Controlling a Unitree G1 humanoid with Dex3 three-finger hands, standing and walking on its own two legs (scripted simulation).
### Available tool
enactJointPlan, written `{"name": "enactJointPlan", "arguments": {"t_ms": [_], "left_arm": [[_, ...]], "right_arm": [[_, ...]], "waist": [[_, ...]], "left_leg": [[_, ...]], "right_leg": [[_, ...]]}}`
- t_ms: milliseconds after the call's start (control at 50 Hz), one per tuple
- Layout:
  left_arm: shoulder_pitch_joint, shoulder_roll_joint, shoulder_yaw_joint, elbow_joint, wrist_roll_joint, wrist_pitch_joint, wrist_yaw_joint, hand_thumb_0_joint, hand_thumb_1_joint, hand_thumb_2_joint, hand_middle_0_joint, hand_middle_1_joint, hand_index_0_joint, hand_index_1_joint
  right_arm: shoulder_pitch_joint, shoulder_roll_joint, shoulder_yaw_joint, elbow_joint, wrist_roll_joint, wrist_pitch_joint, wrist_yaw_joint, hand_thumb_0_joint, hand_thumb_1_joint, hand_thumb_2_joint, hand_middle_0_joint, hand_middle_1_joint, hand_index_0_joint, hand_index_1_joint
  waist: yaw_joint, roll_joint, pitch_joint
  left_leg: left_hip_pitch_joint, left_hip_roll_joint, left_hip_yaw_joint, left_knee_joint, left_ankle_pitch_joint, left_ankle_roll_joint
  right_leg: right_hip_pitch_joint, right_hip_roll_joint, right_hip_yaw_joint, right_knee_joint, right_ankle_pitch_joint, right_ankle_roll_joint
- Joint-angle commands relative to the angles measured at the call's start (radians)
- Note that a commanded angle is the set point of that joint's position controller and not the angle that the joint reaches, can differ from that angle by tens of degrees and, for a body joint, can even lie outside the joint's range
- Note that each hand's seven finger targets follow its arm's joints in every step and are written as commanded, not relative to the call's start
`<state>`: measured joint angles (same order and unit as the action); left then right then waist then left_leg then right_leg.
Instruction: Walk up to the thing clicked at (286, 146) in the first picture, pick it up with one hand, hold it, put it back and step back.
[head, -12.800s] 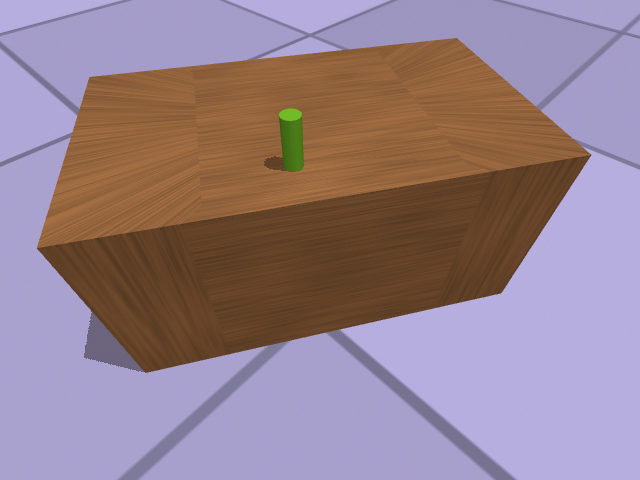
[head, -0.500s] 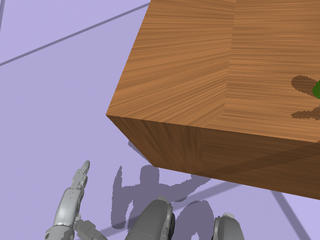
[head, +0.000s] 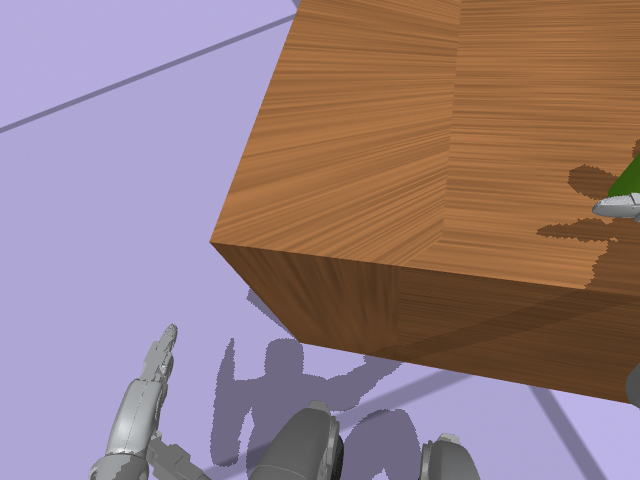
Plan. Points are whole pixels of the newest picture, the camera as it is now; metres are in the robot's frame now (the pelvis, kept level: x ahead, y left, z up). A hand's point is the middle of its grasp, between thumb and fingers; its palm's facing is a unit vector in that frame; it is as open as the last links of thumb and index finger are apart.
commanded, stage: close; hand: right
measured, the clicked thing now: out of the picture +0.52 -0.29 +0.04
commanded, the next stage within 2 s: settle in 0.66 s
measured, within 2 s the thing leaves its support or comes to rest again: leaves its support in 0.88 s
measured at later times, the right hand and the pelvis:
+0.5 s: hand out of the picture +0.52 -0.27 +0.04, palm faces +0.28 +0.96 +0.02, open 11.3 cm; pelvis +0.00 +0.00 +0.00, yaw +0 degrees
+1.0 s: hand out of the picture +0.53 -0.27 +0.07, palm faces +0.31 +0.95 +0.03, open 6.8 cm; pelvis +0.01 +0.00 +0.00, yaw +0 degrees
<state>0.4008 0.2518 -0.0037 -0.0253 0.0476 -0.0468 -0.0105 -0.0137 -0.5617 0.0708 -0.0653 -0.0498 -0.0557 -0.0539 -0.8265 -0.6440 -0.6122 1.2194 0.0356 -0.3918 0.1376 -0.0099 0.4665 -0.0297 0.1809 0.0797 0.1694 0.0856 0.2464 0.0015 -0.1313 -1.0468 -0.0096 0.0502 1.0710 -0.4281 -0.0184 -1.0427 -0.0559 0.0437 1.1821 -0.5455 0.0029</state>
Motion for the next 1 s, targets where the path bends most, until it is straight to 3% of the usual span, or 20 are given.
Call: {"name": "enactJointPlan", "arguments": {"t_ms": [0,40,120,160,180,220,300,360,420,480,520,560,640,660,680,740,780,820,880,980], "left_arm": [[0.003,0.140,0.090,-0.207,0.004,-0.051,0.019,0.000,-0.562,0.053,-0.055,-0.051,-0.051,-0.055],[0.060,0.136,0.086,-0.170,0.011,-0.048,0.016,0.000,-0.569,0.057,-0.052,-0.050,-0.046,-0.056],[0.086,0.198,0.146,-0.202,0.012,-0.041,0.022,0.000,-0.571,0.060,-0.049,-0.047,-0.043,-0.053],[0.104,0.171,0.119,-0.116,0.011,-0.029,0.017,0.000,-0.568,0.064,-0.045,-0.046,-0.039,-0.053],[0.067,0.175,0.117,-0.128,0.008,-0.028,0.016,0.000,-0.567,0.063,-0.046,-0.047,-0.041,-0.053],[-0.017,0.198,0.132,-0.193,0.011,-0.030,0.021,0.000,-0.575,0.067,-0.047,-0.046,-0.040,-0.053],[0.013,0.143,0.090,-0.108,0.008,-0.014,0.012,0.000,-0.563,0.061,-0.048,-0.048,-0.043,-0.053],[-0.060,0.169,0.100,-0.258,0.011,-0.027,0.016,0.000,-0.562,0.052,-0.052,-0.048,-0.049,-0.051],[0.045,0.152,0.087,-0.217,0.006,-0.019,0.011,0.000,-0.550,0.046,-0.052,-0.051,-0.052,-0.050],[0.068,0.206,0.157,-0.247,0.001,-0.014,0.020,0.000,-0.546,0.043,-0.052,-0.049,-0.052,-0.048],[0.100,0.161,0.120,-0.201,0.001,-0.011,0.011,0.000,-0.534,0.037,-0.050,-0.049,-0.053,-0.046],[0.061,0.128,0.087,-0.186,0.005,-0.020,0.006,0.000,-0.544,0.042,-0.051,-0.048,-0.050,-0.048],[-0.015,0.148,0.090,-0.208,0.024,-0.034,0.011,0.000,-0.549,0.046,-0.052,-0.050,-0.051,-0.050],[-0.014,0.160,0.104,-0.227,0.020,-0.037,0.014,0.000,-0.550,0.048,-0.052,-0.050,-0.052,-0.051],[0.025,0.191,0.137,-0.189,0.022,-0.032,0.019,0.000,-0.543,0.046,-0.051,-0.051,-0.052,-0.050],[0.036,0.220,0.152,-0.199,0.018,-0.015,0.019,0.000,-0.539,0.044,-0.050,-0.050,-0.051,-0.048],[0.049,0.199,0.130,-0.208,0.016,-0.002,0.011,0.000,-0.571,0.065,-0.064,-0.054,-0.056,-0.064],[-0.001,0.186,0.118,-0.226,0.012,0.004,0.010,0.000,-0.581,0.071,-0.066,-0.053,-0.054,-0.066],[-0.014,0.198,0.138,-0.195,0.004,0.010,0.018,0.000,-0.580,0.073,-0.068,-0.053,-0.056,-0.067],[0.003,0.119,0.062,-0.152,0.005,0.008,0.007,0.000,-0.559,0.055,-0.066,-0.054,-0.060,-0.060]], "right_arm": [[-0.403,-0.302,-0.006,-0.168,-0.003,-0.096,0.004,0.000,0.463,-0.062,0.412,0.210,0.406,0.211],[-0.387,-0.294,0.009,-0.120,-0.018,-0.100,0.014,0.000,0.426,-0.109,0.462,0.262,0.456,0.263],[-0.509,-0.405,-0.025,-0.298,-0.011,-0.095,0.028,0.000,0.377,-0.171,0.572,0.351,0.565,0.353],[-0.461,-0.330,0.013,-0.215,-0.004,-0.066,0.031,0.000,0.387,-0.190,0.622,0.391,0.616,0.392],[-0.447,-0.341,-0.002,-0.215,0.000,-0.063,0.025,0.000,0.373,-0.206,0.662,0.417,0.656,0.418],[-0.508,-0.363,-0.011,-0.263,-0.005,-0.065,0.012,0.000,0.350,-0.217,0.708,0.442,0.702,0.443],[-0.296,-0.234,0.037,-0.016,-0.017,-0.048,0.006,0.000,0.262,-0.308,0.788,0.533,0.783,0.534],[-0.419,-0.356,-0.026,-0.164,-0.023,-0.077,0.000,0.000,0.219,-0.352,0.837,0.582,0.833,0.584],[-0.424,-0.350,-0.021,-0.142,-0.011,-0.093,-0.004,0.000,0.117,-0.497,0.903,0.704,0.902,0.706],[-0.444,-0.435,-0.051,-0.195,-0.017,-0.102,-0.020,0.000,0.014,-0.604,0.956,0.795,0.956,0.797],[-0.402,-0.370,-0.026,-0.139,-0.015,-0.097,-0.018,0.000,-0.078,-0.705,1.000,0.878,1.000,0.880],[-0.445,-0.325,0.001,-0.134,-0.016,-0.103,-0.010,0.000,-0.138,-0.720,1.039,0.899,1.035,0.901],[-0.555,-0.328,0.030,-0.188,-0.033,-0.120,-0.001,0.000,-0.231,-0.742,1.113,0.933,1.104,0.934],[-0.572,-0.344,0.029,-0.218,-0.034,-0.116,-0.003,0.000,-0.253,-0.755,1.117,0.940,1.107,0.941],[-0.547,-0.356,0.029,-0.194,-0.040,-0.107,-0.005,0.000,-0.282,-0.780,1.144,0.968,1.135,0.969],[-0.435,-0.412,-0.029,-0.178,-0.032,-0.082,-0.014,0.000,-0.319,-0.899,1.190,1.070,1.188,1.071],[-0.448,-0.405,-0.043,-0.221,-0.019,-0.079,-0.015,0.000,-0.380,-1.052,1.153,1.154,1.164,1.155],[-0.504,-0.381,-0.022,-0.253,-0.013,-0.082,-0.020,0.000,-0.417,-1.057,1.169,1.160,1.178,1.161],[-0.481,-0.360,0.001,-0.188,-0.023,-0.076,-0.034,0.000,-0.532,-1.140,1.218,1.225,1.225,1.226],[-0.476,-0.355,0.003,-0.113,-0.037,-0.072,-0.042,0.000,-0.618,-1.239,1.289,1.321,1.297,1.321]], "waist": [[0.013,-0.151,-0.446],[0.025,-0.184,-0.453],[0.019,-0.368,-0.681],[0.024,-0.355,-0.585],[0.009,-0.342,-0.576],[0.012,-0.332,-0.643],[0.006,-0.222,-0.364],[-0.001,-0.218,-0.538],[0.018,-0.205,-0.488],[0.032,-0.216,-0.531],[0.032,-0.223,-0.454],[0.041,-0.242,-0.435],[0.042,-0.360,-0.536],[0.037,-0.380,-0.609],[0.040,-0.376,-0.617],[0.010,-0.363,-0.641],[0.005,-0.373,-0.671],[0.009,-0.366,-0.670],[0.029,-0.264,-0.566],[0.015,-0.262,-0.443]], "left_leg": [[0.304,-0.019,-0.031,-0.088,0.272,0.031],[0.282,-0.021,-0.028,-0.070,0.316,0.032],[0.245,-0.028,-0.007,-0.056,0.371,0.038],[0.201,-0.034,0.005,-0.061,0.348,0.041],[0.208,-0.033,0.005,-0.060,0.357,0.042],[0.250,-0.034,0.005,-0.065,0.371,0.044],[0.218,-0.039,0.011,-0.086,0.290,0.046],[0.314,-0.032,-0.005,-0.073,0.330,0.037],[0.323,-0.033,-0.007,-0.083,0.311,0.033],[0.338,-0.028,-0.014,-0.092,0.320,0.031],[0.286,-0.027,-0.016,-0.088,0.315,0.032],[0.231,-0.029,-0.014,-0.076,0.310,0.037],[0.153,-0.032,-0.007,-0.049,0.273,0.047],[0.184,-0.032,-0.007,-0.053,0.289,0.046],[0.187,-0.035,0.002,-0.053,0.297,0.045],[0.239,-0.039,0.013,-0.061,0.352,0.044],[0.273,-0.041,0.013,-0.060,0.402,0.044],[0.287,-0.042,0.013,-0.061,0.412,0.045],[0.310,-0.041,0.013,-0.092,0.384,0.041],[0.273,-0.038,-0.003,-0.112,0.317,0.039]], "right_leg": [[0.194,0.026,0.001,-0.127,0.312,-0.021],[0.211,0.028,-0.001,-0.110,0.362,-0.016],[0.475,0.014,0.020,-0.096,0.594,0.006],[0.450,0.011,0.028,-0.101,0.629,0.013],[0.425,0.012,0.029,-0.104,0.636,0.013],[0.437,0.009,0.030,-0.111,0.626,0.015],[0.239,0.015,0.018,-0.148,0.445,0.003],[0.268,0.015,0.011,-0.136,0.423,-0.005],[0.229,0.027,0.007,-0.139,0.370,-0.012],[0.261,0.031,0.005,-0.136,0.371,-0.014],[0.236,0.031,0.003,-0.125,0.370,-0.015],[0.238,0.025,0.012,-0.116,0.390,-0.011],[0.362,0.009,0.026,-0.107,0.459,0.009],[0.402,0.009,0.026,-0.105,0.480,0.008],[0.421,0.009,0.031,-0.105,0.510,0.010],[0.441,0.008,0.033,-0.110,0.614,0.017],[0.449,0.010,0.029,-0.106,0.680,0.019],[0.450,0.012,0.029,-0.112,0.690,0.019],[0.363,0.017,0.026,-0.135,0.564,0.002],[0.314,0.019,0.009,-0.166,0.443,-0.003]]}}
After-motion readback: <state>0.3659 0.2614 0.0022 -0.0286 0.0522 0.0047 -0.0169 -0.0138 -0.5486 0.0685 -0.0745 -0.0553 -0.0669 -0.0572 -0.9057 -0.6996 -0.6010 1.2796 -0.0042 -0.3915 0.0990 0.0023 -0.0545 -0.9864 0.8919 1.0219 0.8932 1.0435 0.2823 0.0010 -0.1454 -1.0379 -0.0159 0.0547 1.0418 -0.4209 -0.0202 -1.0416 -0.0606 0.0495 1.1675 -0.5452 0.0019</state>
